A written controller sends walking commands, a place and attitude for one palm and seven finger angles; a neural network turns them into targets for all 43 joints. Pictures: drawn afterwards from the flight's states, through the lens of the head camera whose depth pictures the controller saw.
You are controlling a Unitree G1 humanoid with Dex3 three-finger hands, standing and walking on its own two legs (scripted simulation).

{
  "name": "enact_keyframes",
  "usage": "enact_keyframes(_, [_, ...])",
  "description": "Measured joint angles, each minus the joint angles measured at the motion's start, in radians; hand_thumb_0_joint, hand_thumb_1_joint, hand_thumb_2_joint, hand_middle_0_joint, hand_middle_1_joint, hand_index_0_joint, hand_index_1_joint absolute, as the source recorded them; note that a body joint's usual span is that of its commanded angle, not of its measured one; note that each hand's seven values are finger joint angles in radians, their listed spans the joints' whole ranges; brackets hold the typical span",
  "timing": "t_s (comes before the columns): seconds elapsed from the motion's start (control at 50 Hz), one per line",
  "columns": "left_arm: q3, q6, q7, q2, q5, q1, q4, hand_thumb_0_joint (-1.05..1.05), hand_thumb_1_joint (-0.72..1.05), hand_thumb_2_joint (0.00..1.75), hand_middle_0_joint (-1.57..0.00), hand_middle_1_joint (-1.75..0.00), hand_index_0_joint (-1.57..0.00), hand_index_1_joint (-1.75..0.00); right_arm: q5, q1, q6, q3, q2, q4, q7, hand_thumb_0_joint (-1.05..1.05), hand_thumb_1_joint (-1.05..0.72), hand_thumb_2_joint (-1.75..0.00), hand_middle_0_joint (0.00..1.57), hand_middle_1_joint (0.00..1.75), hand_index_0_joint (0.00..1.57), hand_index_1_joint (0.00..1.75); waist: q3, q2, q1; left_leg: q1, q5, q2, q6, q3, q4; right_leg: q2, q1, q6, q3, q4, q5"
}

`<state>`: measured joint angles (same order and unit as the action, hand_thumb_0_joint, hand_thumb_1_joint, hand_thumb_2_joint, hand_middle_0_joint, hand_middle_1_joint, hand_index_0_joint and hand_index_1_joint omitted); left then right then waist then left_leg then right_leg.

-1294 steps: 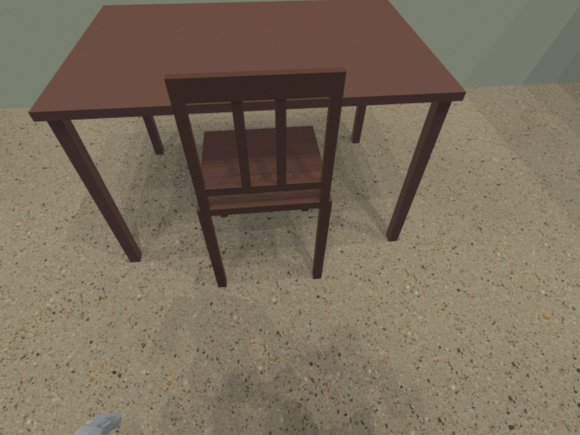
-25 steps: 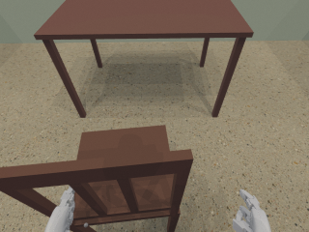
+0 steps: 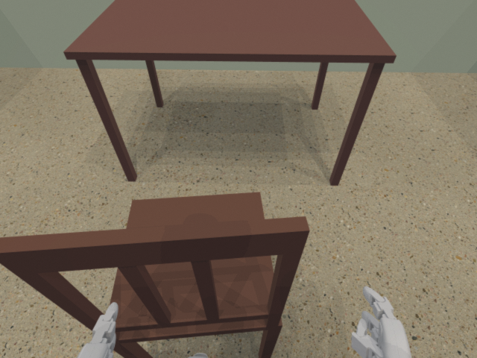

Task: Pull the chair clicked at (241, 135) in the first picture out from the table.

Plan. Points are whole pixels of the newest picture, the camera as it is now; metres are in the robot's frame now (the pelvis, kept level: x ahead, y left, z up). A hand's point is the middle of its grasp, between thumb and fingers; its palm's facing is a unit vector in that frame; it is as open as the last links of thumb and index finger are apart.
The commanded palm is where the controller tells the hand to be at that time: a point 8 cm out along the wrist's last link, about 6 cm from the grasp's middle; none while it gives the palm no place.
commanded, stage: draw the hand back to the body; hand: left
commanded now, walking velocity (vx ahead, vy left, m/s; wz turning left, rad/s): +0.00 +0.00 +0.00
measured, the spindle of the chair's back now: (149, 295) +0.24 +0.17 -0.04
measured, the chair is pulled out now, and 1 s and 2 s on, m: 0.71 0.71 0.72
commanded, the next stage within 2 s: step back with the hand held close in 1.60 s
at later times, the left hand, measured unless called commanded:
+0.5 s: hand (103, 345) +0.14 +0.18 +0.07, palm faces -0.02 -1.00 -0.10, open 17.4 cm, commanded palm +0.10 +0.25 +0.10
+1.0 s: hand (62, 330) +0.15 +0.24 +0.08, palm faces +0.19 -0.87 -0.46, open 11.5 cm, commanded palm +0.15 +0.29 +0.19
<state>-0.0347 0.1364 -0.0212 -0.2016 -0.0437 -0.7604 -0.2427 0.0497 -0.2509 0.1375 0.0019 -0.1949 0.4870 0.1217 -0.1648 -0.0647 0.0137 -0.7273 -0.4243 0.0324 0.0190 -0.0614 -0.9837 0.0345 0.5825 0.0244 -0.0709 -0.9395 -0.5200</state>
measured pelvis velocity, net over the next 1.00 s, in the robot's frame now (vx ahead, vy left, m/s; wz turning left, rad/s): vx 0.02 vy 0.00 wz -0.01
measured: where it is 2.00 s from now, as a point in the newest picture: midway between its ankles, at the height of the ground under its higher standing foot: outside the picture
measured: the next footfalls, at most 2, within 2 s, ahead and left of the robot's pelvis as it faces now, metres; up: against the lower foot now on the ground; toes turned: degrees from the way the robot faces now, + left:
none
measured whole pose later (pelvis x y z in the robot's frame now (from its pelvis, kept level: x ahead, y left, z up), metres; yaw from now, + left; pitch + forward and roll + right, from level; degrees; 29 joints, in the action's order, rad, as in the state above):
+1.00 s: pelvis +0.02 +0.00 +0.05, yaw -1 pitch -2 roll -1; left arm 0.09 0.21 -0.13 -0.39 -0.05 -0.70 -0.37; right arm 0.03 -0.20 0.25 -0.08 -0.21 0.64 0.15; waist 0.03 -0.06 -0.07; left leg -0.26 -0.31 0.03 0.02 -0.02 -0.61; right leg 0.04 0.13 0.03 -0.05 -0.55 -0.38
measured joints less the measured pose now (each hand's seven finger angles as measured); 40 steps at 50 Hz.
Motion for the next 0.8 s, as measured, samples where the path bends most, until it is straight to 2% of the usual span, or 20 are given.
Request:
enact_keyframes(0.04, [-0.001, -0.008, 0.008, -0.001, -0.002, -0.020, -0.009, -0.01, -0.54, 0.20, 0.00, 0.00, -0.01, 0.00, 0.000, 0.000, 0.003, 0.005, -0.001, 0.001, 0.003, 0.02, -0.91, -0.90, 0.20, 0.30, 0.20, 0.30, -0.003, -0.001, -0.003, -0.010, -0.005, 0.000, 0.000, -0.002, -0.010, -0.001, 0.009, 0.000, -0.001, -0.008, -0.004])
enact_keyframes(0.06, [0.003, -0.027, 0.016, 0.002, -0.024, -0.030, -0.015, -0.01, -0.54, 0.20, 0.00, 0.00, -0.01, 0.00, 0.000, 0.000, 0.009, 0.007, -0.002, 0.003, 0.005, 0.02, -0.91, -0.90, 0.20, 0.30, 0.20, 0.30, -0.004, 0.000, -0.004, -0.017, -0.007, 0.001, 0.000, -0.003, -0.017, -0.001, 0.014, 0.000, -0.002, -0.014, -0.007])
enact_keyframes(0.14, [0.024, -0.166, 0.061, 0.010, -0.090, -0.052, -0.057, -0.01, -0.54, 0.20, 0.00, 0.00, -0.01, 0.00, 0.006, 0.001, 0.048, 0.020, 0.002, 0.026, 0.008, 0.02, -0.91, -0.90, 0.20, 0.30, 0.20, 0.30, -0.003, 0.009, -0.020, -0.047, -0.020, 0.004, 0.003, -0.011, -0.050, -0.005, 0.040, -0.003, -0.008, -0.042, -0.019])
enact_keyframes(0.2, [0.058, -0.265, 0.091, 0.000, -0.119, -0.036, -0.091, -0.01, -0.54, 0.20, -0.01, 0.00, -0.01, 0.00, 0.012, 0.006, 0.063, 0.027, 0.008, 0.048, 0.006, 0.02, -0.91, -0.90, 0.20, 0.30, 0.20, 0.30, -0.001, 0.011, -0.029, -0.059, -0.027, 0.006, 0.005, -0.017, -0.069, -0.008, 0.049, -0.005, -0.013, -0.058, -0.026])
enact_keyframes(0.28, [0.123, -0.399, 0.149, -0.015, -0.154, 0.009, -0.084, -0.01, -0.54, 0.20, 0.00, 0.00, 0.00, 0.00, 0.019, 0.028, 0.068, 0.031, 0.022, 0.073, -0.011, 0.02, -0.91, -0.90, 0.20, 0.30, 0.20, 0.30, 0.003, 0.007, -0.030, -0.076, -0.034, 0.011, 0.008, -0.020, -0.091, -0.014, 0.066, -0.008, -0.013, -0.080, -0.032])
enact_keyframes(0.32, [0.148, -0.453, 0.196, -0.022, -0.181, 0.030, -0.065, -0.01, -0.54, 0.20, 0.00, 0.00, 0.00, 0.00, 0.023, 0.040, 0.069, 0.030, 0.025, 0.080, -0.022, 0.02, -0.91, -0.90, 0.20, 0.30, 0.20, 0.30, 0.008, 0.004, -0.027, -0.082, -0.036, 0.014, 0.009, -0.018, -0.101, -0.016, 0.073, -0.008, -0.011, -0.090, -0.034])
enact_keyframes(0.36, [0.165, -0.470, 0.242, -0.031, -0.205, 0.043, -0.044, -0.01, -0.54, 0.20, 0.00, 0.00, 0.00, 0.00, 0.028, 0.048, 0.069, 0.027, 0.028, 0.083, -0.029, 0.02, -0.91, -0.90, 0.20, 0.30, 0.20, 0.30, 0.014, 0.001, -0.026, -0.079, -0.037, 0.016, 0.009, -0.016, -0.104, -0.017, 0.073, -0.008, -0.008, -0.095, -0.035])
enact_keyframes(0.42, [0.182, -0.438, 0.280, -0.047, -0.229, 0.043, -0.039, -0.01, -0.55, 0.20, 0.00, 0.00, 0.00, 0.00, 0.037, 0.046, 0.067, 0.020, 0.029, 0.079, -0.026, 0.02, -0.91, -0.90, 0.20, 0.30, 0.20, 0.30, 0.023, 0.000, -0.027, -0.053, -0.036, 0.016, 0.009, -0.011, -0.093, -0.017, 0.049, -0.007, -0.003, -0.085, -0.031])
enact_keyframes(0.54, [0.189, -0.337, 0.275, -0.083, -0.241, 0.027, -0.059, -0.01, -0.52, 0.21, -0.01, -0.01, -0.04, -0.01, 0.045, 0.034, 0.097, 0.001, 0.023, 0.073, -0.004, 0.02, -0.91, -0.90, 0.20, 0.30, 0.20, 0.30, 0.032, -0.004, -0.027, 0.028, -0.022, 0.020, 0.007, -0.006, -0.038, -0.021, -0.033, -0.006, 0.000, -0.021, -0.009])
enact_keyframes(0.6, [0.161, -0.224, 0.139, -0.136, -0.105, 0.021, -0.114, -0.01, -0.46, 0.24, -0.02, -0.02, -0.07, -0.03, 0.023, 0.027, 0.080, -0.015, 0.018, 0.074, 0.024, 0.02, -0.91, -0.90, 0.20, 0.30, 0.20, 0.30, 0.050, 0.001, -0.046, 0.100, -0.007, 0.028, 0.012, 0.004, 0.016, -0.028, -0.101, -0.005, 0.007, 0.039, 0.015])
enact_keyframes(0.64, [0.136, -0.150, 0.062, -0.155, -0.052, 0.008, -0.145, -0.01, -0.41, 0.26, -0.02, -0.03, -0.11, -0.05, 0.013, 0.028, 0.071, -0.029, 0.014, 0.073, 0.035, 0.02, -0.91, -0.90, 0.20, 0.30, 0.20, 0.30, 0.066, -0.003, -0.044, 0.153, 0.008, 0.030, 0.010, 0.007, 0.062, -0.031, -0.156, -0.006, 0.009, 0.094, 0.036])
enact_keyframes(0.7, [0.115, -0.082, -0.009, -0.168, -0.017, -0.005, -0.162, -0.01, -0.32, 0.30, -0.04, -0.05, -0.16, -0.08, 0.002, 0.033, 0.063, -0.046, 0.010, 0.073, 0.047, 0.02, -0.91, -0.90, 0.20, 0.30, 0.20, 0.30, 0.093, -0.010, -0.043, 0.225, 0.032, 0.032, 0.005, 0.016, 0.130, -0.032, -0.228, -0.006, 0.015, 0.172, 0.070])
enact_keyframes(0.8, [0.109, -0.018, -0.063, -0.191, -0.003, 0.008, -0.155, -0.01, -0.16, 0.38, -0.06, -0.08, -0.23, -0.12, -0.009, 0.038, 0.070, -0.066, 0.004, 0.089, 0.052, 0.02, -0.91, -0.90, 0.20, 0.30, 0.20, 0.30, 0.139, -0.007, -0.054, 0.324, 0.070, 0.022, 0.001, 0.031, 0.232, -0.022, -0.324, -0.001, 0.022, 0.274, 0.111])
